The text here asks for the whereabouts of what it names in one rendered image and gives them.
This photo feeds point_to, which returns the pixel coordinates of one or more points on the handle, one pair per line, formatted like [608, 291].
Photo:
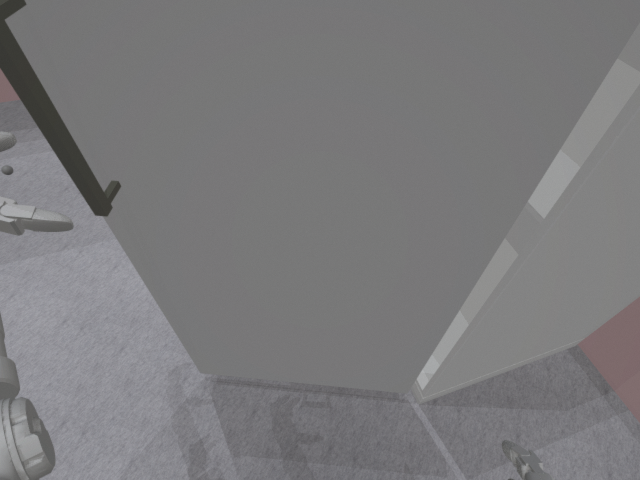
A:
[26, 84]

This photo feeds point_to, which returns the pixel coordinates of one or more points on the robot left hand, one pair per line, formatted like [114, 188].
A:
[15, 218]

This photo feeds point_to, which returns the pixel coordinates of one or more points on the left robot upper arm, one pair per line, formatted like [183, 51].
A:
[26, 449]

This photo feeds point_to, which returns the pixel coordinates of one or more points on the robot right hand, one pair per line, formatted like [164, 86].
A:
[528, 465]

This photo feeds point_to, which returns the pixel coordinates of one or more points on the left robot forearm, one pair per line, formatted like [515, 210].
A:
[9, 382]

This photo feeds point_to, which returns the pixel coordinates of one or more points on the fridge door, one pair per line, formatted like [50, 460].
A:
[311, 189]

